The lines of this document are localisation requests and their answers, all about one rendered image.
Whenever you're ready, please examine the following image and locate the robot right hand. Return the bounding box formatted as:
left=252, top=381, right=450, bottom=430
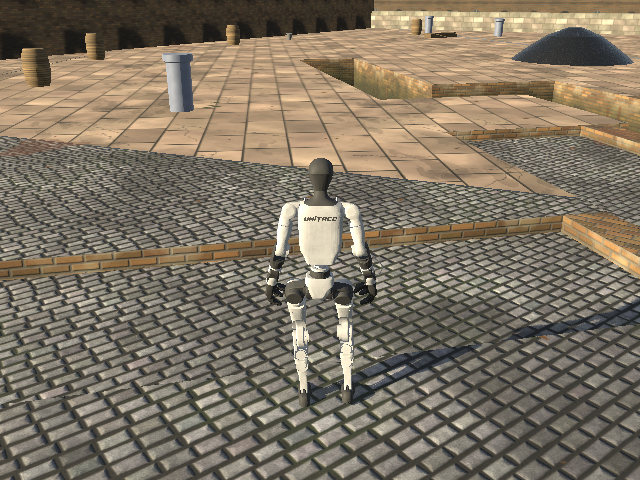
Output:
left=353, top=282, right=377, bottom=305

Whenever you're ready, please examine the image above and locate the robot left upper arm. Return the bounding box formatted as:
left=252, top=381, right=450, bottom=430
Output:
left=275, top=201, right=300, bottom=257

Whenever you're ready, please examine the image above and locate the robot left hand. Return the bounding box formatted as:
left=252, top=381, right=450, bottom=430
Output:
left=265, top=283, right=286, bottom=306

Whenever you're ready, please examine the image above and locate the right robot forearm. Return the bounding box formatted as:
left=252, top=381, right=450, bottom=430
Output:
left=357, top=242, right=376, bottom=285

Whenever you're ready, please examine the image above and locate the left robot forearm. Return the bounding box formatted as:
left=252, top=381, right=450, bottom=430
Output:
left=266, top=242, right=285, bottom=286

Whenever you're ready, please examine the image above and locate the robot torso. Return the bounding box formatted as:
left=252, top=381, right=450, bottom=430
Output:
left=297, top=197, right=344, bottom=300

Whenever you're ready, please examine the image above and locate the robot right upper arm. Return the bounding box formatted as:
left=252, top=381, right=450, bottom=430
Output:
left=341, top=202, right=367, bottom=257

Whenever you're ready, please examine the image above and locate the robot right foot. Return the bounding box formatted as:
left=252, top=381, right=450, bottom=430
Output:
left=341, top=381, right=355, bottom=404

